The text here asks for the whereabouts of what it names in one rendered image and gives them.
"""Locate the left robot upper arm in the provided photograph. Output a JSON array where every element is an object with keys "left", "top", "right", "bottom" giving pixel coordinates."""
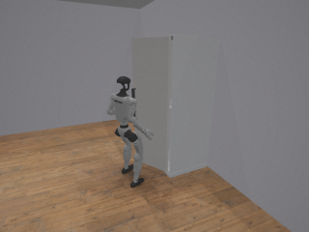
[{"left": 106, "top": 93, "right": 117, "bottom": 116}]

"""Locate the robot foot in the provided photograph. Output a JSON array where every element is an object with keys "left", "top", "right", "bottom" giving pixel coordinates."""
[
  {"left": 122, "top": 164, "right": 133, "bottom": 174},
  {"left": 130, "top": 178, "right": 144, "bottom": 188}
]

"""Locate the left robot foot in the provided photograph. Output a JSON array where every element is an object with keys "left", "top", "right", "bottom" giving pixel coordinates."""
[{"left": 122, "top": 164, "right": 133, "bottom": 174}]

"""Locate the right robot upper arm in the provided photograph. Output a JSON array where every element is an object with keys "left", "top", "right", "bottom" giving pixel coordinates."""
[{"left": 127, "top": 97, "right": 137, "bottom": 123}]

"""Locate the handle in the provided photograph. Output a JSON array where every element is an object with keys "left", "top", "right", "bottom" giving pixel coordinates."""
[{"left": 131, "top": 88, "right": 137, "bottom": 119}]

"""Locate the right robot foot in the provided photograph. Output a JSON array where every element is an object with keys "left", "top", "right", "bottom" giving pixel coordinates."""
[{"left": 130, "top": 178, "right": 144, "bottom": 188}]

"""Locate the fridge door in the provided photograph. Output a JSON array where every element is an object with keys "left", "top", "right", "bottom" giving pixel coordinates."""
[{"left": 131, "top": 36, "right": 171, "bottom": 172}]

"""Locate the right robot hand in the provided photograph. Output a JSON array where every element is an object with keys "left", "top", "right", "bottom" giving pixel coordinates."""
[{"left": 144, "top": 130, "right": 154, "bottom": 140}]

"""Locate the right robot forearm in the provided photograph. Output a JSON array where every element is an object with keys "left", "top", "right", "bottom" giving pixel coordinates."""
[{"left": 131, "top": 117, "right": 147, "bottom": 133}]

